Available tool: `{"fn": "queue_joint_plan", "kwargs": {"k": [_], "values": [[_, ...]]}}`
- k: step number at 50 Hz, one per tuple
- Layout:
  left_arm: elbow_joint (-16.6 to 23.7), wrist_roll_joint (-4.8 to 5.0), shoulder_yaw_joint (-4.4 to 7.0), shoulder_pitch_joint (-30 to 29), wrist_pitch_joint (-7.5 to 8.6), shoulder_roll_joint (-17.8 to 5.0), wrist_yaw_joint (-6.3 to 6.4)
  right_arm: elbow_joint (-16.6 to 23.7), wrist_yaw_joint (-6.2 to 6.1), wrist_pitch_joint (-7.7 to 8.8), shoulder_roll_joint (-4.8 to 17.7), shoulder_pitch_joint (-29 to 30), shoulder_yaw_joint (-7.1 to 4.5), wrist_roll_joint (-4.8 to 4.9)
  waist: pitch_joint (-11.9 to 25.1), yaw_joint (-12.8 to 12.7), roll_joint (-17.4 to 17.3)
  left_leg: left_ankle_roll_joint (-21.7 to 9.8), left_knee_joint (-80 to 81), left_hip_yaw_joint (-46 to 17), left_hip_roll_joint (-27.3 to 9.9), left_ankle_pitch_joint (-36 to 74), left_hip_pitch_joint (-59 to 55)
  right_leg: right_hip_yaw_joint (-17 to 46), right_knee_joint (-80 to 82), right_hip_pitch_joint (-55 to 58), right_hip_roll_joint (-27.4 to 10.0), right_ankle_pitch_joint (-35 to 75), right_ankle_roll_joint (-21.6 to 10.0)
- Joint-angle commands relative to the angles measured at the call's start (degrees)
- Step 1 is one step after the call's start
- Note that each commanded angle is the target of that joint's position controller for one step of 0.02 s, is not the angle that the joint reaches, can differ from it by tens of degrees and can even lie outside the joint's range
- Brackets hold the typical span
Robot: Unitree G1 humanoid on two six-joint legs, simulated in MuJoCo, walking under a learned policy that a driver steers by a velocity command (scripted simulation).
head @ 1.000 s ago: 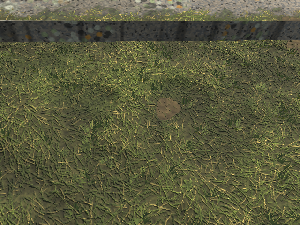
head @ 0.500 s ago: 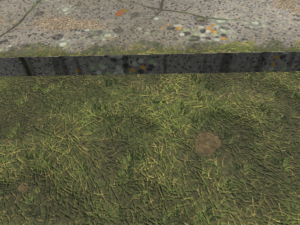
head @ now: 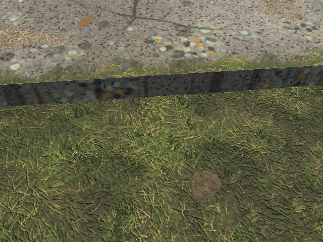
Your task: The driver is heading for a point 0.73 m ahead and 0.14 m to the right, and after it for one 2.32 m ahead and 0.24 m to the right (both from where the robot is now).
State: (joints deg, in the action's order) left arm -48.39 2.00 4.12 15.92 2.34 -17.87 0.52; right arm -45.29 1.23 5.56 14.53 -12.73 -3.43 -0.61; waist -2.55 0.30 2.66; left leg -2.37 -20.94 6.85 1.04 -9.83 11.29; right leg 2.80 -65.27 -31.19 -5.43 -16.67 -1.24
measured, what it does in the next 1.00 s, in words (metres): walks ahead: right foot, then left foot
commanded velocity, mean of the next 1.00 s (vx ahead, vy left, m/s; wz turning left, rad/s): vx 0.47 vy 0.00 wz -0.22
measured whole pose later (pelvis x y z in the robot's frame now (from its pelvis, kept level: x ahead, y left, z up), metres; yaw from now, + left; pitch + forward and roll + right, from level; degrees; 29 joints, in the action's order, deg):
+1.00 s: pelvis +0.58 -0.10 -0.01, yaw -11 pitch +1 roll +0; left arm -42.2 -2.1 2.0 12.8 3.3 -17.1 0.3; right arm -42.9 1.7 3.3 17.4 -10.5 -3.2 -0.3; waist -4.6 0.1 0.9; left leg -4.3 -27.5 -1.0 5.3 -7.4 21.2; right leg 2.7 -68.9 -23.6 0.3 -24.4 1.1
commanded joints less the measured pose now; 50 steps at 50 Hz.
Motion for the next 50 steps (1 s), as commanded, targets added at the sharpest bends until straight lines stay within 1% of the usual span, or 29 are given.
{"fn": "queue_joint_plan", "kwargs": {"k": [1, 7, 12, 14, 15, 16, 17, 18, 19, 20, 21, 22, 23, 26, 28, 31, 34, 37, 40, 41, 42, 43, 44, 45, 46, 47, 48, 49, 50], "values": [[3.5, -0.39, 0.69, 2.1, -0.99, -1.6, 0.17, 2.3, -0.35, 1.90, 6.5, 3.4, -1.82, -0.26, -0.3, -1.7, -6.9, -8.6, 15.2, -9.9, -16.4, 5.2, -1.1, 4.2, 1.8, -6.1, -3.6, 6.2, 0.7], [7.5, -0.90, -0.43, -8.8, 0.05, -0.2, -2.15, 0.1, -1.64, 1.00, 9.7, 0.1, -2.70, 0.14, -3.1, 1.9, -3.8, -7.5, 16.0, 0.6, -15.4, 10.8, -5.1, -0.9, 21.2, -6.5, -2.2, 20.5, 0.7], [12.1, -0.79, -0.52, -15.2, -0.01, -1.1, -3.78, -1.9, -1.82, -1.28, 12.1, -4.0, -3.59, 1.64, -4.1, 3.4, -3.9, -6.0, 10.5, 3.8, -18.0, 20.1, -16.3, -4.8, 28.5, -8.7, -0.2, 14.0, -2.2], [12.8, -0.76, 0.50, -12.7, -0.35, -3.1, -3.96, -1.6, -2.06, -2.20, 13.8, -3.2, -4.03, 2.05, -0.4, 0.9, -6.3, -4.7, 2.5, 5.5, -17.9, 40.2, -18.6, -8.3, 28.7, -2.2, 3.7, 7.9, -4.4], [12.0, -0.58, 1.58, -7.6, -0.57, -4.9, -3.84, -1.3, -2.18, -2.76, 14.4, -2.7, -4.14, 2.25, 3.0, -2.2, -7.1, -4.0, -5.6, 6.3, -17.3, 48.3, -18.2, -9.8, 28.7, 4.7, 6.2, 5.4, -5.8], [9.9, -0.38, 3.34, 1.3, -0.74, -7.8, -3.29, -1.0, -2.31, -3.10, 14.0, -1.7, -3.83, 2.52, 7.7, -7.4, -6.5, -2.2, -17.7, 7.7, -15.2, 48.6, -13.5, -10.2, 32.2, 17.8, 9.0, 8.0, -7.9], [7.8, -0.26, 5.45, 10.5, -1.48, -12.9, -2.04, 0.0, -2.50, -2.69, 11.5, -2.9, -2.73, 1.21, 13.2, -10.7, -0.6, 0.7, -35.5, 7.8, -12.7, 30.8, 0.7, 0.8, 33.6, 35.7, 3.5, 7.9, -11.2], [8.4, 0.17, 5.96, 7.8, -0.91, -18.6, -1.85, 3.2, -1.59, -1.03, 2.8, -8.2, -0.02, -0.65, 18.2, -2.6, 13.4, 4.4, -55.0, 1.0, -0.3, -22.9, 26.4, 34.5, 40.0, 53.2, -10.6, -3.7, -22.4], [10.4, -0.52, 4.37, 9.2, 0.08, -13.3, -2.25, 3.8, -0.87, 1.31, 7.7, -1.5, -0.59, 1.71, 23.5, -7.3, 5.3, 3.2, -60.1, -11.7, 0.1, -24.3, 32.6, 45.1, 48.6, 55.3, -13.7, -9.7, -23.1], [9.8, -1.05, 3.44, 7.1, 0.96, -10.2, -2.44, 5.5, -0.52, 2.45, 10.3, 4.0, -1.28, 3.67, 14.9, -7.8, 2.6, 1.7, -58.4, -11.8, -2.6, -18.5, 36.8, 36.9, 49.9, 49.7, -12.4, -5.0, -19.9], [10.1, -0.88, 2.95, 3.7, 1.41, -8.8, -2.41, 5.5, -0.89, 3.03, 9.5, 4.3, -0.98, 2.92, 10.2, -5.1, -1.7, 1.1, -53.3, -11.8, -5.2, -13.5, 34.7, 29.9, 49.4, 41.4, -10.0, 1.2, -17.9], [10.9, -0.96, 2.34, -0.2, 1.45, -6.8, -2.23, 4.7, -1.30, 3.01, 9.7, 4.0, -1.29, 1.26, 7.1, -2.6, -2.8, 1.5, -48.2, -11.8, -6.9, -10.8, 30.7, 24.2, 49.8, 33.7, -7.6, 7.9, -16.5], [12.0, -1.79, 1.82, -2.3, 1.55, -5.6, -1.91, 4.4, -1.28, 2.42, 10.2, 2.6, -1.63, 0.72, 6.3, -0.7, -1.4, 1.9, -45.8, -12.3, -8.0, -8.8, 26.5, 21.2, 50.8, 28.6, -6.2, 12.9, -16.2], [11.9, -1.72, 1.66, -2.6, 1.98, -5.8, -1.16, 3.7, -1.05, 0.45, 8.1, 0.9, -1.32, 0.05, 5.1, 0.7, -1.5, 4.3, -39.2, -10.2, -8.4, -5.0, 23.3, 14.5, 53.2, 22.1, -4.8, 23.0, -16.2], [10.7, -1.66, 1.79, -0.7, 2.12, -6.7, -0.48, 4.9, -1.07, -0.03, 6.6, 4.5, -0.63, -0.13, 3.2, -0.4, -1.1, 5.8, -31.8, -9.3, -8.2, 1.7, 24.2, 10.5, 54.3, 20.3, -3.3, 25.5, -15.2], [9.5, -1.62, 1.49, 0.6, 2.11, -6.6, -0.11, 5.3, -0.36, 0.20, 5.3, 9.1, 0.21, 0.60, 1.9, -2.9, 0.8, 5.5, -18.7, -7.7, -6.9, 15.4, 21.4, 4.4, 54.8, 19.8, -0.6, 21.4, -11.8], [7.4, -1.68, 1.46, 3.5, 2.39, -7.3, -0.38, 6.3, 0.42, 0.51, 5.4, 13.5, 0.52, 1.59, -0.1, -5.4, 1.3, 4.0, -12.9, -7.2, -5.9, 20.8, 21.2, 4.5, 56.0, 22.8, -3.1, 15.5, -11.2], [5.5, -1.74, 1.67, 5.0, 1.98, -7.7, -0.39, 7.7, 1.40, 0.71, 6.4, 15.6, 0.42, 1.87, -1.8, -5.8, 0.6, 1.3, -10.0, -7.8, -5.4, 15.6, 26.6, 4.1, 53.9, 31.7, -6.7, 18.6, -10.5], [4.9, -1.80, 2.07, 3.7, 1.16, -8.7, 0.22, 8.0, 2.38, 0.72, 7.5, 13.1, 0.04, 1.83, -0.2, -3.5, 1.4, -1.7, -9.2, -6.9, -3.1, 7.4, 24.5, 1.8, 48.6, 37.3, -8.3, 33.9, -8.5], [5.2, -2.01, 2.20, 2.8, 0.87, -9.2, 0.47, 7.3, 2.35, 0.52, 8.7, 9.7, -0.56, 1.67, 2.6, -1.6, 2.4, -2.8, -9.7, -5.2, -1.1, 5.2, 19.4, 0.5, 44.2, 38.0, -7.7, 44.7, -7.6], [5.6, -2.19, 2.07, 1.5, 0.35, -9.2, 0.77, 5.5, 2.10, 0.28, 10.5, 2.8, -1.73, 1.36, 7.1, 2.2, 1.8, -4.2, -8.7, -3.1, 1.5, 5.8, 10.1, -2.0, 35.0, 36.9, -5.6, 53.7, -6.2], [6.8, -2.69, 1.44, 1.1, 0.09, -8.2, 1.34, 4.1, 1.64, 0.03, 13.4, -4.8, -2.94, 0.97, 12.2, 5.8, -0.8, -6.3, -9.0, -8.2, -1.1, 11.3, -3.4, -4.1, 21.3, 29.2, -2.9, 49.3, -3.6], [9.5, -3.24, -0.03, 6.7, 1.14, -3.9, 1.06, 4.8, 1.25, -0.02, 19.8, -9.2, -4.33, -0.26, 20.2, 3.3, -13.6, -17.0, -8.3, -35.1, -15.9, 15.4, -25.4, -5.3, -3.2, 6.1, 6.8, 21.1, 1.8], [8.7, -3.39, -0.69, 6.7, 2.57, -3.7, 0.44, 4.6, 1.35, -0.25, 15.8, -9.3, -3.30, 0.66, 25.4, 3.8, -16.6, -21.3, -0.6, -51.1, -21.1, 21.3, -32.8, 2.0, -13.2, -4.1, 12.2, -16.6, 3.2], [9.5, -1.55, -0.08, 3.4, 3.61, -7.1, -0.47, 5.5, 1.02, -0.63, 13.1, -6.6, -2.45, 1.05, 20.0, 4.4, -11.7, -18.4, -1.2, -43.0, -19.4, 21.9, -29.0, 5.8, -15.9, -8.3, 8.0, -15.2, 2.6], [10.5, -1.16, -0.23, -0.6, 4.04, -7.2, -0.60, 6.5, 0.73, -1.02, 11.8, -3.6, -2.20, 1.17, 14.5, 3.8, -6.4, -16.3, -1.5, -35.4, -17.1, 26.6, -21.5, 4.6, -13.3, -8.5, 5.5, -12.1, 2.4], [8.9, -4.30, -0.78, -1.4, 2.62, -5.3, -0.05, 3.5, -0.11, -2.40, 10.6, -3.9, -1.91, -0.71, 6.9, 1.3, 0.9, -13.8, -1.6, -28.1, -15.5, 41.9, -11.5, 1.5, -7.8, -5.0, 3.3, -7.0, 2.0], [9.7, -5.71, -0.87, -0.6, 1.28, -4.8, 0.07, 3.2, -0.41, -2.89, 9.8, -4.4, -1.59, -0.02, 5.5, 0.0, -0.3, -12.4, -0.7, -25.3, -13.2, 46.9, -6.4, 0.9, -4.3, -1.6, 3.0, -6.2, 2.7], [9.0, -5.78, -1.12, 1.3, -0.10, -4.2, -0.12, 3.2, -0.28, -3.09, 9.8, -3.7, -1.48, 0.27, 6.2, -1.2, -2.6, -11.7, -0.2, -23.1, -11.3, 48.1, -3.8, 0.4, -2.4, 1.5, 3.0, -6.0, 3.3]]}}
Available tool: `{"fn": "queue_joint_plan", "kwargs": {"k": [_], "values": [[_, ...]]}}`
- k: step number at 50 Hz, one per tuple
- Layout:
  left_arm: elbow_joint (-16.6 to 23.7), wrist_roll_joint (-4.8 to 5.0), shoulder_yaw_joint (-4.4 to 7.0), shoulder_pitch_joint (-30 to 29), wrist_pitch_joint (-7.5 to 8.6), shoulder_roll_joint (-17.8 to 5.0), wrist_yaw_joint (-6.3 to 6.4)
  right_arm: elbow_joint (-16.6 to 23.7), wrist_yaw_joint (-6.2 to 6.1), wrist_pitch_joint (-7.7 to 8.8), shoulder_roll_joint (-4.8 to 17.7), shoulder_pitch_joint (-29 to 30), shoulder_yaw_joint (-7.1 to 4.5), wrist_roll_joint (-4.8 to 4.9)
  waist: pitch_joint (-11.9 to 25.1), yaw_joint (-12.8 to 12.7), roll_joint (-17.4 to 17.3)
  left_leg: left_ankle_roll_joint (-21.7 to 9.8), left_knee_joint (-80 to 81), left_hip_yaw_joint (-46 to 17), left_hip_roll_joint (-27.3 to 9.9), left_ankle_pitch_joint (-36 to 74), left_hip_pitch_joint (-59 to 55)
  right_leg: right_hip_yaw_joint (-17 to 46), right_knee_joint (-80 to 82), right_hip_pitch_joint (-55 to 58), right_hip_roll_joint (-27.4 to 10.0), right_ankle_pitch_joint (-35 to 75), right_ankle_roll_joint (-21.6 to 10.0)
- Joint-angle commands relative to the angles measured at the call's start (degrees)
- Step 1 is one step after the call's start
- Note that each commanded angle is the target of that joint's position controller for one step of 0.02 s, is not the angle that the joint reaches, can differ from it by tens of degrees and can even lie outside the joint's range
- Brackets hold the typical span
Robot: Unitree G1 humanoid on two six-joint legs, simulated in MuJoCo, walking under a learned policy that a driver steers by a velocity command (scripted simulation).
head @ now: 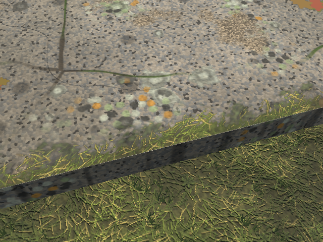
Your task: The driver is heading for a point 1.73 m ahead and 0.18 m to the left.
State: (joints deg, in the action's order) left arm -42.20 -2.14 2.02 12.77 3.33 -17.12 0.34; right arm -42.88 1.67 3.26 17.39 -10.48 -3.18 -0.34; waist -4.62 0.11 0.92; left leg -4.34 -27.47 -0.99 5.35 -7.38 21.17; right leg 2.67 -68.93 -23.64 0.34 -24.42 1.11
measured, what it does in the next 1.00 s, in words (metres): walks ahead, turning left: right foot, then left foot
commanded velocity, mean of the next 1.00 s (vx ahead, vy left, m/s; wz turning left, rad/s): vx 0.06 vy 0.00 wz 0.28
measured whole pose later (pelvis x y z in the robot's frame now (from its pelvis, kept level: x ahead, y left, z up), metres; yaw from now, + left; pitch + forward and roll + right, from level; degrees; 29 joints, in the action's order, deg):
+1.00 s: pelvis +0.14 -0.01 +0.00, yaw +16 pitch -2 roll -1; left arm -51.0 -0.8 0.8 8.6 0.9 -16.0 0.6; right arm -51.1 -1.5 -0.2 14.8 -10.5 -1.5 -0.6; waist -2.0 -0.9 0.3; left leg 1.1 -29.3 -4.0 -0.3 -17.7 9.6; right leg 0.2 -27.9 -12.0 0.6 -13.9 0.1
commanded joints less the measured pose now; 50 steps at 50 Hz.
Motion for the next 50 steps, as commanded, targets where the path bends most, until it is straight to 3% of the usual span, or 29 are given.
{"fn": "queue_joint_plan", "kwargs": {"k": [1, 3, 6, 10, 13, 15, 17, 18, 19, 20, 21, 22, 23, 24, 26, 29, 32, 34, 36, 37, 38, 39, 40, 41, 43, 50], "values": [[2.3, -1.21, 0.82, 6.1, -2.07, -4.7, -0.08, 0.9, -0.54, -0.74, 7.7, -5.3, -1.89, -0.05, 9.1, -1.7, -2.7, -9.9, 6.6, -13.8, -14.4, 47.7, -11.8, -0.3, 2.1, -4.4, -2.3, 2.0, 1.4], [2.5, -0.25, 0.66, 6.2, -2.96, -4.8, -0.14, 0.8, -0.41, -0.93, 8.9, -4.6, -2.34, -0.08, 10.4, -2.5, -5.0, -9.8, 6.8, -12.2, -12.8, 47.4, -10.4, -1.1, 6.1, -4.0, -2.0, 3.8, 2.0], [3.3, -0.10, 0.42, 2.5, -3.55, -4.8, 0.19, 0.5, -0.66, -1.99, 9.0, -5.5, -2.61, -0.01, 10.2, -1.2, -5.9, -8.6, 7.1, -13.1, -11.7, 39.9, -9.8, -1.4, 12.6, -4.5, -1.9, 8.0, 2.3], [4.2, 0.44, 0.25, -2.4, -3.69, -5.1, 0.45, 0.3, -1.21, -3.42, 9.3, -6.8, -3.08, -0.31, 9.1, 1.1, -6.6, -7.4, 6.1, -17.5, -11.7, 28.9, -11.2, -0.2, 19.0, -4.3, -1.4, 10.6, 1.9], [4.8, 1.01, 0.22, -4.1, -3.24, -5.6, 0.78, 0.2, -1.42, -4.53, 9.7, -7.6, -3.48, -0.77, 7.5, 2.0, -7.0, -7.2, 3.4, -21.7, -12.3, 27.5, -13.6, 0.7, 24.0, -3.9, 0.1, 7.0, 1.2], [4.6, 1.48, 0.19, -3.1, -2.77, -5.8, 1.10, 0.4, -1.58, -5.02, 9.9, -6.6, -3.66, -0.90, 6.6, 1.5, -7.6, -6.3, 1.6, -24.9, -12.1, 27.0, -14.1, 1.6, 29.5, -0.8, 1.2, 5.0, 0.2], [3.2, 1.26, 0.27, 1.5, -2.08, -5.9, 1.66, 1.0, -1.87, -5.08, 9.4, -3.2, -3.40, -0.24, 5.9, -1.6, -7.6, -3.0, -1.5, -25.1, -10.0, 22.6, -11.8, 1.1, 42.2, 7.7, 1.2, 10.5, -1.1], [2.7, 0.57, 0.52, 3.4, -1.50, -7.1, 2.21, 1.4, -2.09, -4.86, 7.7, -2.8, -2.81, 0.36, 6.4, -2.2, -4.7, -0.3, -5.0, -23.5, -7.8, 15.8, -8.3, 4.7, 49.0, 14.2, -3.0, 16.6, -2.4], [3.7, 0.07, 0.92, 2.3, -1.33, -11.0, 2.76, 1.7, -2.19, -4.56, 3.0, -7.5, -1.52, 0.15, 8.8, 0.9, 8.2, 2.7, -15.8, -14.7, -1.8, -5.5, -4.2, 18.4, 51.9, 19.8, -17.5, 30.7, -5.9], [3.0, 1.11, 1.54, 2.0, -2.55, -13.0, 2.14, 1.5, -2.79, -5.42, 6.2, -9.2, -2.43, 0.05, 9.2, 1.3, 14.1, 3.7, -22.6, -6.4, 6.1, -31.4, 2.2, 29.0, 51.1, 19.4, -23.3, 44.1, -14.2], [4.8, 1.05, 1.22, -1.2, -1.39, -9.5, 1.47, 2.2, -3.88, -4.53, 7.9, -7.4, -2.68, 1.64, 8.8, 1.2, 11.4, 6.0, -32.2, -11.6, 1.6, -31.9, 5.5, 29.8, 51.0, 18.8, -22.8, 41.1, -16.5], [5.3, 1.25, 0.69, -3.1, -0.86, -7.2, 1.09, 1.1, -4.21, -4.79, 9.7, -6.3, -3.20, 1.97, 8.0, 1.0, 7.3, 7.2, -36.2, -11.4, 0.6, -28.3, 6.3, 23.0, 49.3, 18.6, -19.8, 39.8, -14.5], [5.3, 1.49, 0.62, -4.6, -0.58, -6.4, 0.68, -0.1, -4.65, -5.58, 9.0, -6.6, -3.27, 1.56, 7.6, 1.5, 4.5, 8.7, -36.8, -10.7, -0.3, -25.3, 6.1, 17.5, 48.8, 18.3, -16.2, 36.8, -12.5], [5.0, 2.01, 0.42, -5.7, -0.42, -5.8, 0.54, 0.1, -4.95, -6.11, 8.8, -5.8, -3.25, 0.98, 7.0, 1.5, 4.6, 9.6, -35.7, -10.7, -1.6, -22.4, 6.3, 15.2, 48.9, 18.0, -15.0, 35.5, -11.8], [3.5, 1.53, -0.12, -5.4, -0.44, -4.5, 0.33, 0.3, -4.76, -6.43, 5.5, -4.5, -2.26, 1.08, 6.4, 1.4, 6.3, 11.0, -30.8, -8.6, -2.3, -18.8, 2.3, 10.2, 49.8, 15.8, -11.6, 37.4, -11.7], [2.0, 1.46, 0.35, -4.8, -1.05, -5.8, 0.21, 1.1, -4.28, -6.10, 3.8, -1.8, -1.27, 0.97, 7.3, 0.1, 7.6, 11.6, -19.9, -4.7, -4.9, -18.3, -1.3, 8.6, 49.6, 17.5, -11.0, 37.6, -12.5], [0.9, 1.57, 1.03, -4.5, -1.81, -8.1, -0.06, 1.0, -4.04, -5.76, 4.5, 0.2, -1.06, 0.90, 7.6, -1.4, 7.5, 10.9, -11.3, -2.7, -5.8, -16.0, -4.9, 9.6, 49.2, 17.1, -11.6, 35.1, -13.0], [0.3, 1.96, 0.99, -5.5, -2.02, -8.0, -0.15, 0.0, -4.06, -5.58, 4.7, -0.5, -1.11, 0.91, 7.5, -0.6, 7.0, 10.0, -4.6, -1.9, -5.9, -11.4, -7.6, 10.0, 48.6, 16.1, -11.4, 31.6, -12.7], [-0.9, 2.42, 0.61, -5.2, -1.87, -6.8, -0.29, -1.1, -3.90, -5.21, 4.6, -1.2, -0.96, 0.26, 6.8, 0.5, 5.7, 7.8, 7.1, -1.6, -5.9, -0.6, -13.4, 8.7, 47.9, 13.3, -9.6, 27.1, -10.1], [-1.5, 2.03, 0.23, -3.9, -1.29, -6.0, -0.44, -0.6, -4.09, -5.08, 6.4, -0.3, -1.04, -0.40, 7.6, -0.1, 3.7, 6.3, 7.1, -4.8, -8.6, 5.1, -17.5, 8.3, 47.9, 10.6, -8.9, 23.8, -7.6], [-1.4, 0.85, 0.09, -2.7, -0.54, -5.8, -0.93, -0.5, -4.31, -5.03, 9.6, -0.1, -1.67, -0.51, 8.6, -1.9, -1.5, 4.2, 3.0, -6.9, -11.7, 12.0, -19.3, 5.1, 46.7, 8.8, -5.9, 19.2, -5.4], [-1.9, 0.74, 0.05, -2.7, -0.25, -5.1, -0.96, -1.7, -3.91, -4.98, 9.2, 0.3, -1.91, 0.13, 8.8, -2.2, -5.3, 2.3, 1.8, -6.3, -10.6, 4.8, -15.3, 0.8, 46.6, 10.8, -2.2, 14.2, -3.2], [-2.1, 0.74, 0.00, -5.5, -0.30, -5.3, -0.76, -1.6, -3.47, -4.67, 6.4, 1.1, -1.25, 0.14, 7.4, -0.8, -4.2, 2.3, 3.1, -6.3, -10.0, 0.3, -12.2, -0.4, 45.2, 12.4, -1.4, 13.1, -1.9], [-2.2, 1.04, -0.02, -6.7, -0.54, -4.8, -0.49, -2.1, -3.37, -4.30, 4.9, 1.6, -0.71, -0.38, 6.7, -0.8, -4.2, 3.0, 3.9, -6.3, -9.7, -1.0, -10.5, -0.6, 44.9, 12.9, -1.5, 13.8, -1.8], [-3.1, 1.17, -0.03, -6.2, -1.30, -4.9, 0.07, -2.8, -3.26, -3.53, 4.9, 2.0, -0.48, -0.47, 4.9, -1.0, -5.0, 4.0, 4.0, -5.9, -9.0, 0.5, -9.1, -0.4, 44.6, 12.9, -1.6, 16.2, -2.2], [-6.8, 1.45, 0.16, -5.5, -1.91, -5.2, 0.58, -6.3, -3.34, -2.57, 5.0, 0.7, 0.31, -0.18, 4.0, -1.0, -3.4, 3.8, 4.2, -5.6, -8.3, 0.5, -8.0, -0.5, 44.3, 14.2, -1.8, 18.0, -1.6]]}}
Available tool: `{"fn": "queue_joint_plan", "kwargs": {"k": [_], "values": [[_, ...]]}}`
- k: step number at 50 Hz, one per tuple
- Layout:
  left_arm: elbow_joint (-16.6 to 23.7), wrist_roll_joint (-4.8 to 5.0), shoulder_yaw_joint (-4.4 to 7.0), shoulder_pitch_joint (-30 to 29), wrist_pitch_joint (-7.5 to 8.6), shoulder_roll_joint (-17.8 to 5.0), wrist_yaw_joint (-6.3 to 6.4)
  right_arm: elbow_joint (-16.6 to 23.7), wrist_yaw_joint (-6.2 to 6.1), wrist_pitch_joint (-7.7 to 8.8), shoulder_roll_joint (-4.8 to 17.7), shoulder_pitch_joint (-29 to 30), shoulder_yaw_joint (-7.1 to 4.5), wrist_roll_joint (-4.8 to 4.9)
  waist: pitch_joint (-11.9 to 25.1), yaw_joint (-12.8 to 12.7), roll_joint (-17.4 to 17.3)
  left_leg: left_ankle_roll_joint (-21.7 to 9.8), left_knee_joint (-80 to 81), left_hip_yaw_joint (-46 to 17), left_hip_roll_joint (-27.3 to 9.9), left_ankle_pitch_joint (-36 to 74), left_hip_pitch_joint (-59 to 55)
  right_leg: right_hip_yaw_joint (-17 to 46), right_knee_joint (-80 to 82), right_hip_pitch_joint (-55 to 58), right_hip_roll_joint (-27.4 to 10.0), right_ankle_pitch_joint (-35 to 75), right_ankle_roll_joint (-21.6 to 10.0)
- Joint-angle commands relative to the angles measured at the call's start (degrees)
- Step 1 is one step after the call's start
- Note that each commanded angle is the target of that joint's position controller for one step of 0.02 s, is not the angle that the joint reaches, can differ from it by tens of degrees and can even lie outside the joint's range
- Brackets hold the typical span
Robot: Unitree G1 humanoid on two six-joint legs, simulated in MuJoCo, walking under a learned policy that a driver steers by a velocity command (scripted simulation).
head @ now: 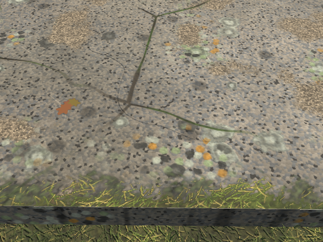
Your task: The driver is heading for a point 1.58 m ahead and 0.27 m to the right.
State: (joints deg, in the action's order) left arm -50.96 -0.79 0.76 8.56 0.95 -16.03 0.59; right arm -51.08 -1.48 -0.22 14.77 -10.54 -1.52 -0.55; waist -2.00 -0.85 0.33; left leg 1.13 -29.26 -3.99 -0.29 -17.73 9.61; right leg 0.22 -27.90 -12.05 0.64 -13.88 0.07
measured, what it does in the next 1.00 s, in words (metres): walks ahead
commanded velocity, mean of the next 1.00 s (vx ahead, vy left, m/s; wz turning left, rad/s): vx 0.17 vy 0.00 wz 0.01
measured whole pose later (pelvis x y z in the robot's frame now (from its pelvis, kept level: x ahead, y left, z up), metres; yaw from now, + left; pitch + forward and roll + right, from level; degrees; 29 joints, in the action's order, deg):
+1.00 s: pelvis +0.16 +0.00 +0.00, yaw +0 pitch +1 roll +0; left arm -62.9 0.9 2.1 28.2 4.7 -13.1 1.3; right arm -51.3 1.4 5.9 14.9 1.0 -1.2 1.7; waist -2.0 -5.4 -0.9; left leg -1.7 -34.6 2.2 -1.8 -7.4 30.8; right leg 1.7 -9.8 7.1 0.8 -18.2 -1.0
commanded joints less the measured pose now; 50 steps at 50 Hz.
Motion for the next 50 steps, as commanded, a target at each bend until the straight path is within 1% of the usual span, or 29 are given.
{"fn": "queue_joint_plan", "kwargs": {"k": [1, 9, 22, 23, 24, 25, 26, 27, 28, 29, 30, 31, 32, 33, 34, 35, 36, 37, 38, 39, 40, 42, 43, 44, 45, 46, 48, 49, 50], "values": [[1.5, 0.14, 1.44, -1.3, 0.39, -6.4, 0.42, 1.4, -0.18, 1.00, 7.6, 0.7, -1.25, 0.05, 1.3, 0.0, -2.5, -1.7, 6.0, -2.5, -2.6, 11.0, 3.5, 1.9, 3.3, 2.8, -2.2, 7.7, -0.4], [-2.3, 0.37, 1.49, -1.1, -0.10, -6.6, 1.03, -2.1, -0.05, 1.39, 7.2, 0.3, -0.53, 0.15, 1.8, 0.2, -1.2, -2.1, 6.5, -1.8, -1.8, 11.9, 3.0, 1.8, 3.6, 3.5, -2.3, 8.8, 0.2], [-6.4, 0.50, 1.25, 0.0, -0.48, -6.3, 1.58, -5.8, -0.15, 1.37, 6.8, -0.7, 0.19, 0.22, 1.3, 0.3, -1.0, -2.2, 7.3, -0.6, -0.9, 10.7, 3.4, 1.7, 4.0, 3.1, -2.3, 8.3, 0.3], [-7.1, 0.48, 1.07, 0.9, -0.55, -5.6, 1.61, -6.5, -0.22, 1.29, 6.4, -1.7, 0.33, 0.21, 2.5, 0.3, -1.4, -2.3, 8.0, -0.3, -0.5, 5.2, 3.0, 0.8, 4.0, 3.6, -1.5, 3.5, 0.3], [-8.6, -0.26, 0.36, 2.9, -1.47, -3.8, 0.88, -7.5, -0.30, 0.44, 5.5, -2.9, 0.77, -0.80, 1.5, 0.3, -2.3, -3.6, 11.0, -4.5, -3.2, -1.6, 3.6, 3.3, 4.9, 3.3, -3.5, -1.1, -0.9], [-8.5, -0.34, 0.61, 2.9, -1.84, -4.1, 0.53, -7.6, -0.24, -0.15, 7.1, -3.0, 0.15, -0.69, -0.7, 0.3, -3.3, -4.9, 11.6, -5.2, -2.7, -11.6, 4.3, 1.9, 2.9, 1.2, -1.6, -9.0, -1.8], [-8.2, -0.65, 0.69, 2.4, -1.94, -4.3, 0.19, -7.5, -0.04, -0.58, 8.3, -3.0, -0.30, -0.78, -2.6, 0.6, -4.6, -6.2, 12.9, -7.2, -3.4, -19.6, 5.4, 1.1, 1.2, -1.8, -0.4, -14.7, -2.4], [-7.6, -0.91, 0.74, 1.6, -1.86, -4.4, -0.11, -7.4, 0.14, -0.79, 9.0, -3.7, -0.66, -0.74, -4.6, 1.1, -5.4, -7.5, 14.6, -9.6, -4.7, -25.0, 5.9, 0.5, -0.7, -5.1, 0.3, -17.1, -2.8], [-7.1, -1.08, 0.60, 1.0, -1.51, -3.6, -0.41, -7.7, 0.22, -0.78, 9.6, -4.9, -1.01, -0.62, -5.8, 1.6, -7.0, -8.9, 16.5, -12.9, -6.9, -28.1, 5.5, -0.6, -3.2, -7.4, 1.0, -16.3, -3.0], [-6.7, -1.25, 0.38, 1.0, -0.98, -2.6, -0.69, -8.1, 0.27, -0.69, 10.2, -5.8, -1.43, -0.52, -6.3, 1.6, -8.8, -10.2, 18.2, -16.1, -9.4, -29.7, 4.8, -2.1, -5.8, -8.6, 1.2, -13.4, -3.1], [-6.6, -1.39, 0.27, 1.7, -0.38, -2.0, -0.84, -8.1, 0.31, -0.49, 10.3, -5.6, -1.71, -0.51, -6.5, 1.1, -9.5, -11.1, 18.6, -17.8, -11.2, -28.9, 4.7, -2.7, -7.0, -8.3, 0.8, -10.7, -3.6], [-6.7, -1.28, 0.27, 2.7, 0.27, -1.8, -0.91, -8.0, 0.48, -0.26, 9.7, -5.2, -1.79, -0.47, -6.3, 0.5, -9.0, -11.3, 18.2, -17.4, -11.3, -27.3, 6.0, -2.7, -5.9, -5.8, 0.4, -9.8, -4.1], [-7.3, -0.98, 0.31, 5.2, 0.90, -1.6, -0.92, -7.7, 0.71, -0.03, 9.1, -3.9, -1.82, -0.43, -6.0, -0.9, -8.1, -10.7, 16.2, -15.3, -9.9, -25.6, 8.5, -2.6, -2.2, -1.1, 0.5, -9.8, -4.7], [-8.8, -0.72, 0.58, 9.7, 1.48, -2.3, -0.81, -6.4, 0.88, 0.30, 8.0, -0.6, -1.68, -0.31, -5.9, -3.2, -5.6, -9.2, 11.8, -11.0, -6.8, -22.7, 12.3, 0.0, 2.5, 4.3, -0.1, -11.1, -5.7], [-10.4, -0.71, 1.46, 15.2, 2.03, -5.4, -0.46, -4.1, 1.09, 0.93, 5.4, 3.6, -1.02, 0.03, -6.5, -5.4, 2.8, -6.7, 1.1, -3.8, -1.1, -16.8, 19.3, 11.8, 10.0, 9.5, -5.5, -19.3, -8.1], [-13.0, -0.38, 2.98, 22.9, 2.26, -10.0, -0.26, -2.0, 1.46, 1.87, 3.1, 6.1, -0.57, -0.71, -6.0, -7.3, 14.2, -4.7, -14.4, 4.8, 4.1, -11.6, 28.4, 28.9, 19.3, 17.5, -15.1, -26.8, -12.0], [-13.9, -0.63, 3.17, 24.9, 2.22, -10.0, -0.23, -0.8, 1.68, 2.58, 5.6, 7.9, -1.10, -2.05, -8.0, -7.1, 12.4, -5.4, -23.6, 3.4, 2.7, -14.4, 34.4, 36.2, 21.1, 17.8, -20.7, -22.3, -14.3], [-12.7, -0.77, 2.77, 21.5, 2.52, -7.6, -0.15, -1.4, 2.01, 3.15, 5.6, 7.0, -1.27, -1.87, -8.6, -4.5, 5.9, -5.9, -27.8, 1.4, -0.2, -10.0, 34.6, 32.9, 19.9, 16.8, -19.9, -16.5, -14.2], [-11.4, -0.76, 2.53, 18.2, 2.99, -6.3, -0.10, -2.2, 2.53, 3.79, 4.4, 5.0, -1.09, -1.33, -6.9, -2.3, 4.3, -6.1, -28.8, 1.5, -1.7, -5.9, 33.3, 28.7, 19.6, 16.2, -18.2, -11.3, -13.4], [-10.7, -0.63, 2.30, 16.4, 3.43, -5.3, -0.08, -2.4, 3.02, 4.20, 4.0, 4.3, -1.11, -1.23, -5.6, -1.3, 4.1, -5.8, -28.3, 2.1, -2.8, -2.9, 31.9, 24.6, 20.1, 15.9, -16.5, -6.7, -12.5], [-10.6, -0.49, 2.00, 15.8, 3.90, -4.3, -0.07, -2.2, 3.41, 4.24, 4.0, 4.7, -1.14, -1.43, -4.7, -0.9, 4.5, -5.2, -27.2, 3.1, -3.1, -0.8, 30.7, 20.9, 20.3, 15.8, -14.9, -1.6, -11.9], [-11.5, -0.31, 1.54, 17.6, 4.40, -2.8, 0.06, -1.3, 3.84, 3.83, 3.1, 6.5, -0.90, -1.53, -3.7, -1.2, 5.4, -3.7, -23.7, 5.6, -2.3, 1.4, 29.5, 15.0, 19.9, 16.0, -12.8, 8.6, -11.5], [-10.2, 2.85, 2.18, 17.9, 4.76, -4.6, 0.42, -0.5, 2.69, 5.79, 3.6, 7.8, -1.06, 3.57, -2.8, -2.3, 4.9, -3.0, -19.3, 3.4, -4.0, 1.7, 31.3, 14.7, 20.4, 18.7, -14.3, 8.1, -11.5], [-9.9, 3.08, 2.31, 17.7, 4.78, -5.5, 0.71, 0.7, 2.32, 6.79, 3.1, 11.2, -0.49, 3.59, -3.5, -2.9, 4.2, -2.3, -15.9, 4.3, -3.5, 2.8, 31.5, 14.0, 20.7, 18.6, -14.4, 10.1, -11.7], [-10.0, 2.51, 2.49, 18.6, 4.65, -6.1, 0.95, 2.0, 2.30, 7.30, 2.3, 14.3, -0.13, 2.82, -4.1, -3.4, 4.5, -2.0, -12.3, 5.1, -3.2, 4.6, 30.9, 12.9, 20.9, 17.7, -14.4, 11.6, -11.6], [-9.9, 1.97, 2.63, 19.1, 4.45, -6.4, 1.12, 3.1, 2.50, 7.51, 2.1, 16.5, 0.11, 2.45, -4.3, -3.7, 4.8, -1.9, -9.0, 5.9, -2.6, 6.8, 28.8, 11.6, 21.1, 16.1, -14.0, 13.0, -11.3], [-9.5, 1.66, 2.97, 18.9, 4.34, -7.0, 1.09, 4.4, 2.86, 7.29, 2.8, 18.1, 0.11, 2.38, -4.6, -3.0, 6.4, -2.2, -4.5, 7.5, -0.8, 11.6, 21.1, 9.0, 21.8, 10.7, -13.1, 17.6, -10.6], [-9.3, 1.77, 3.17, 18.6, 4.40, -7.4, 1.00, 4.6, 2.91, 7.07, 3.7, 17.3, -0.17, 2.50, -4.3, -2.0, 7.0, -2.8, -3.7, 7.6, -0.2, 13.8, 17.3, 8.2, 21.3, 9.3, -13.4, 21.8, -10.0], [-8.9, 1.88, 3.35, 17.5, 4.48, -7.8, 0.92, 4.6, 2.84, 6.91, 5.0, 15.4, -0.76, 2.54, -3.1, -0.2, 7.3, -3.7, -3.0, 7.5, 0.5, 14.9, 13.4, 7.0, 19.1, 9.1, -13.5, 29.5, -9.1]]}}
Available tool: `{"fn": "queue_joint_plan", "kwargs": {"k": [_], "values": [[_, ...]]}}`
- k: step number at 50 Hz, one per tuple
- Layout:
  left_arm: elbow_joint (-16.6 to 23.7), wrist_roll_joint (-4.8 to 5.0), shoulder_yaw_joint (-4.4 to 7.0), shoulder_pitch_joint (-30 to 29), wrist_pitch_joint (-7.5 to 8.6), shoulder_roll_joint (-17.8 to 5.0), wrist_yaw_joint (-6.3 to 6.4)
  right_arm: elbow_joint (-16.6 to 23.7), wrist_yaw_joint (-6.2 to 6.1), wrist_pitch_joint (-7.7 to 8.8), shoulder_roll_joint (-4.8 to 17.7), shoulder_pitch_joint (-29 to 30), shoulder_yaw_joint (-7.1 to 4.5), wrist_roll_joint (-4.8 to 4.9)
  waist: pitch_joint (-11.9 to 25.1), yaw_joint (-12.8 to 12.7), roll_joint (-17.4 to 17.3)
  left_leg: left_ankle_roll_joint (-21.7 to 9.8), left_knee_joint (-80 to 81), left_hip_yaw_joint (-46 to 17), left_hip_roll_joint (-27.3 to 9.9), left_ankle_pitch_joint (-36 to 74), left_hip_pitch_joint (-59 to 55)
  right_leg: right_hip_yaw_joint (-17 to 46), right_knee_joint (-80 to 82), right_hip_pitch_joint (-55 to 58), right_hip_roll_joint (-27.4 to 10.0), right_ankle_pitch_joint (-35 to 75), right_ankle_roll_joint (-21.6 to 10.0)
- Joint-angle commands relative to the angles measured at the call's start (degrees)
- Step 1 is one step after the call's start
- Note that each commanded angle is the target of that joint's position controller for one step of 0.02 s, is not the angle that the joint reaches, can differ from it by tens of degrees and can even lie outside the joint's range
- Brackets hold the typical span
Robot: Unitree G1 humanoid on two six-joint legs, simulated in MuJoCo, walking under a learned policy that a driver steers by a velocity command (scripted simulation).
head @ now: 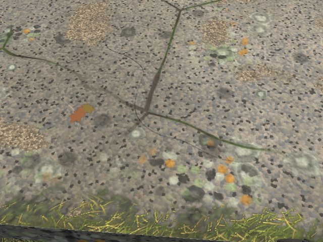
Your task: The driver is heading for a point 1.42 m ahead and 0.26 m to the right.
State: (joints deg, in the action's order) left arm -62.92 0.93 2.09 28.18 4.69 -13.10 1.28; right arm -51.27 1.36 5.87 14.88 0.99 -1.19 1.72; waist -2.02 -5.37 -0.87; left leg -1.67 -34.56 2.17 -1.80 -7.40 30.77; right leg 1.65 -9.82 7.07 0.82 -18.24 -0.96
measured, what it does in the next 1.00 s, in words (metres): climbs, turning right: left foot, then right foot 0.16 m higher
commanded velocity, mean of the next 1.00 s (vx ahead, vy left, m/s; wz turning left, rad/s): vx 0.49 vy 0.00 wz -0.34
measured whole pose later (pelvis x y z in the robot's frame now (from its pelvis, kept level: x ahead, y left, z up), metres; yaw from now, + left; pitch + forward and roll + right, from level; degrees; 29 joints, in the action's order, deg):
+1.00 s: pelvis +0.59 -0.11 +0.16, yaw -23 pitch +4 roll +1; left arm -53.1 0.9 -0.3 21.1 5.7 -9.5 -1.4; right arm -34.1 0.6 6.3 10.6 0.8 1.9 -0.6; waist 3.8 -0.6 -1.7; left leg -5.3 -62.9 -0.7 -4.1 1.9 51.7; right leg 0.6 -21.7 -10.2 7.8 -15.5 -8.1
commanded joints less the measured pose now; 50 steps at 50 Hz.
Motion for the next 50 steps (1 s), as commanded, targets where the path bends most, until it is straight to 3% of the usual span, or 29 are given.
{"fn": "queue_joint_plan", "kwargs": {"k": [1, 2, 3, 4, 5, 6, 8, 10, 14, 18, 20, 24, 27, 28, 30, 31, 32, 33, 34, 35, 36, 37, 38, 39, 41, 42, 44, 47, 50], "values": [[3.5, 0.26, 2.14, -3.2, 0.71, -11.0, 0.17, 4.1, -0.22, 0.68, 6.5, 0.4, -1.92, 0.15, -0.6, 6.7, 8.4, -2.0, 3.0, 1.4, 3.0, 5.0, -12.5, 3.9, -3.4, -9.2, -13.2, 43.1, -6.9], [2.3, -2.52, 1.04, -3.6, 0.84, -7.7, -0.77, 0.7, -0.41, -0.97, 4.6, -7.4, -1.35, -5.16, 1.7, 8.7, 7.7, -3.3, 5.1, 5.2, 5.8, 2.4, -19.4, -0.1, -13.0, -9.2, -9.3, 50.8, -5.0], [1.7, -2.27, 0.81, -0.4, 0.95, -6.5, -0.81, -2.7, -1.15, -1.53, 4.8, -18.7, -2.05, -6.12, 6.4, 11.9, 8.0, -4.3, 3.6, 5.4, 5.6, 2.0, -33.2, -1.4, -25.5, -15.8, -7.5, 49.2, -4.6], [3.2, -1.94, 0.29, -1.6, 1.09, -5.9, -0.81, -4.1, -1.83, -1.32, 9.1, -27.1, -3.24, -6.80, 10.2, 15.8, 2.3, -5.8, 5.7, -5.8, -4.9, 1.3, -43.9, -2.2, -41.2, -27.0, -4.4, 31.6, -3.1], [4.5, -0.26, -1.18, 5.9, 0.69, 1.9, -0.70, -4.8, -1.88, -1.82, 16.9, -29.6, -4.68, -6.53, 17.9, 11.1, -15.9, -14.2, 14.8, -34.2, -24.7, 6.7, -49.6, -2.8, -63.2, -38.6, 4.0, -14.1, -1.4], [3.5, -2.06, 0.40, 3.1, -0.18, -4.7, -0.33, -4.2, -1.29, -2.32, 14.4, -25.1, -4.86, -3.63, 14.8, 10.4, -5.2, -14.3, 18.5, -36.7, -21.6, -6.2, -41.2, 4.5, -68.1, -39.4, 0.4, -10.1, -3.0], [5.6, -2.53, 0.77, -4.5, -0.18, -5.2, -1.21, -1.8, -1.03, -1.71, 5.4, -13.2, -2.34, -3.17, 1.6, 6.2, -2.4, -10.6, 23.4, -22.1, -16.1, -13.4, -25.3, 2.7, -64.1, -40.4, -4.7, 0.4, -3.9], [5.5, -3.22, 0.97, -4.3, -1.27, -4.3, -2.08, -2.7, -1.51, -0.77, 2.6, -13.1, -1.36, -3.19, -0.3, 3.8, -4.3, -8.0, 25.8, -13.3, -12.3, -5.6, -19.3, 2.4, -61.0, -36.4, -5.8, 3.2, -3.4], [6.8, -3.20, 1.00, -7.0, -3.54, -0.5, -2.69, -5.9, -1.51, 0.98, 2.8, -22.1, -1.68, -3.65, 1.1, 3.9, -3.3, -10.5, 24.5, -8.8, -14.7, 4.5, -22.6, -0.6, -72.3, -44.9, -3.9, 3.4, -2.9], [12.2, -3.10, 1.17, -19.0, -4.36, 1.1, -2.42, -7.7, -1.92, 0.79, 0.9, -27.9, -1.05, -4.14, -3.7, 5.7, -2.1, -9.5, 25.8, -6.3, -15.1, -8.3, -26.1, 1.1, -84.5, -65.6, -4.2, 4.7, -3.1], [15.0, -2.70, 0.51, -22.4, -5.07, 3.9, -0.42, -9.5, -2.18, 0.92, 0.3, -33.2, -0.81, -4.58, -4.7, 6.2, -2.6, -11.1, 25.8, -7.6, -18.0, -12.0, -30.1, 1.4, -104.1, -79.5, -2.8, -3.6, -4.1], [24.2, -3.15, -1.73, -35.6, -4.86, 6.4, 1.07, -12.1, -1.83, 1.73, -0.5, -37.3, 0.30, -5.17, -8.9, 7.4, -0.2, -8.0, 26.3, -2.8, -17.1, -6.1, -34.3, -1.0, -111.3, -95.6, -1.6, -11.7, -6.8], [32.7, -2.10, -5.01, -44.3, -4.19, 9.4, 0.40, -14.1, -2.34, 1.12, -0.3, -38.3, 1.46, -3.61, -9.6, 6.4, 0.0, -4.1, 31.0, 4.2, -14.1, 0.5, -32.1, -5.7, -98.2, -94.4, -4.2, -16.5, -8.3], [34.4, -2.10, -5.30, -45.4, -4.21, 8.8, -0.12, -14.5, -2.92, 0.45, -0.9, -38.9, 1.84, -3.37, -9.4, 6.8, -0.2, -4.5, 33.2, 5.8, -13.4, 6.2, -31.7, -8.2, -93.2, -91.4, -4.4, -16.8, -8.3], [33.3, -1.08, -6.43, -37.6, -5.08, 8.9, -2.15, -12.3, -4.18, -1.19, -0.5, -34.9, 2.33, -0.78, -1.7, 3.6, 0.7, -6.5, 36.7, 13.0, -10.9, 39.1, -21.1, -16.2, -70.9, -56.8, -3.0, -5.7, -9.6], [31.0, -1.39, -5.32, -33.3, -5.37, 6.3, -2.41, -9.8, -4.54, -0.95, 2.5, -35.2, 1.95, 0.48, 4.3, 2.6, 0.5, -7.1, 28.4, 13.1, -12.6, 74.4, -22.9, -21.6, -68.9, -45.0, 2.6, -6.0, -9.6], [28.8, -1.29, -3.95, -24.1, -5.47, 3.5, -2.31, -8.6, -4.34, -0.67, 9.3, -34.1, 0.18, 0.46, 11.0, -2.7, -5.3, -6.7, 14.8, 12.5, -14.4, 95.2, -27.1, -21.3, -64.7, -36.3, 5.4, -6.0, -10.0], [26.6, -1.58, -2.54, -14.5, -5.27, 0.8, -2.69, -6.3, -3.52, -0.77, 14.3, -31.7, -1.83, 0.72, 19.3, -5.9, -12.5, -6.5, 1.1, 11.2, -15.6, 102.1, -33.2, -17.5, -57.4, -28.8, 7.7, -6.1, -11.5], [25.9, -2.23, -0.74, -10.1, -5.01, -3.3, -3.10, -3.9, -2.53, -0.54, 15.7, -31.0, -2.73, 0.82, 24.5, -8.8, -15.9, -4.6, -16.4, 10.4, -14.8, 92.2, -30.0, -4.1, -48.2, -18.1, 7.1, -7.7, -14.2], [23.8, -0.83, 1.71, -11.3, -4.71, -10.9, -2.85, 1.5, -0.15, 0.79, 7.3, -29.8, -1.50, -0.64, 26.1, -4.1, 1.2, 0.5, -43.8, 8.1, -2.2, 20.7, -5.8, 31.1, -30.5, -4.5, -8.3, -10.7, -21.2], [24.3, -0.93, 4.07, -12.2, -6.04, -14.9, -1.47, 4.2, 1.32, 1.73, 8.2, -26.0, -2.87, -2.25, 31.1, -3.7, 5.5, 2.0, -67.6, -3.8, 6.3, -1.0, 3.4, 60.5, -12.6, -2.0, -15.2, -1.1, -23.2], [23.1, -1.37, 4.20, -16.1, -5.39, -13.6, -1.54, 7.7, 1.12, 1.65, 4.1, -23.5, -2.55, -2.60, 25.8, 0.5, 1.0, 0.5, -74.3, -8.4, 2.9, 1.6, 8.8, 54.4, -12.7, -6.1, -14.4, -1.8, -20.3], [21.6, -1.00, 1.92, -10.6, -2.45, -9.5, -2.48, 8.6, 0.48, 3.19, 1.9, -17.5, -1.46, -1.32, 22.1, -1.9, -3.4, -1.6, -79.9, -12.5, 4.2, -5.5, 14.2, 51.6, -9.5, -7.0, -15.8, -1.3, -17.4], [17.5, -0.72, 0.53, -10.9, -0.40, -3.1, -3.53, 10.9, -0.39, 3.28, -1.2, -14.9, -0.59, -1.00, 11.5, 2.5, -8.0, -3.1, -79.4, -11.3, 2.2, -7.5, 18.3, 42.1, -12.9, -16.5, -12.5, 4.6, -14.2], [14.8, -2.25, -2.18, -15.3, 1.08, 5.2, -4.40, 13.5, -0.07, 1.95, -3.6, -15.8, 1.44, -1.37, 5.7, 9.4, -3.1, -6.8, -85.6, -12.1, 0.1, -7.7, 19.3, 28.9, -13.8, -28.3, -9.5, 14.6, -12.1], [14.0, -1.58, -1.97, -15.9, 1.33, 4.4, -4.62, 13.4, -0.02, 1.35, -4.6, -17.6, 2.23, -1.10, 3.6, 11.2, -2.4, -7.2, -81.2, -12.1, -1.0, -7.1, 21.7, 21.2, -14.4, -29.7, -7.5, 18.0, -10.7], [15.4, -0.47, -1.84, -20.7, 1.46, 2.7, -4.47, 14.4, -0.14, 0.47, -1.5, -15.2, 2.33, -1.22, 0.2, 14.1, -4.2, -6.9, -56.8, -8.4, -2.8, -2.5, 15.3, 8.2, -10.2, -38.6, -1.2, 19.1, -7.6], [13.8, 0.44, -1.55, -13.1, 2.45, -0.5, -3.45, 17.5, -1.18, 0.18, -1.5, -5.6, 2.50, -4.01, 3.7, 9.0, 0.0, -3.8, -33.8, 2.0, -0.8, 9.2, 9.4, 2.4, -6.2, -35.0, 1.8, 38.0, -5.5], [12.2, 0.17, -0.72, -5.3, 1.89, -4.5, -1.02, 18.4, -0.73, -0.05, -2.2, 1.0, 2.49, -1.15, 6.4, 3.6, 3.6, -2.6, -13.4, 2.7, 0.7, 14.5, 9.3, 1.5, -3.0, -18.8, -1.4, 41.6, -2.5]]}}
Keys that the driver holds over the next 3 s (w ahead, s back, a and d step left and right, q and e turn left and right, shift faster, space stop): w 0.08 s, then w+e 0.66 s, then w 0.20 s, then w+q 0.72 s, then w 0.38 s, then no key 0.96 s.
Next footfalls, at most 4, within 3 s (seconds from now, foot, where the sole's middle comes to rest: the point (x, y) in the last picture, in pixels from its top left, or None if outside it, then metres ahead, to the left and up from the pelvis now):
0.08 left None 0.21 0.12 -0.77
0.68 right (220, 205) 0.57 -0.12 -0.61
1.22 left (223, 130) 0.92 -0.15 -0.61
1.70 right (266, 92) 1.17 -0.37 -0.61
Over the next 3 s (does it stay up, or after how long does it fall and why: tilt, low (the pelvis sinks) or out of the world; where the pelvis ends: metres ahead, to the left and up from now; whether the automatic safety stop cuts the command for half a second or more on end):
stays up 1.34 -0.23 0.16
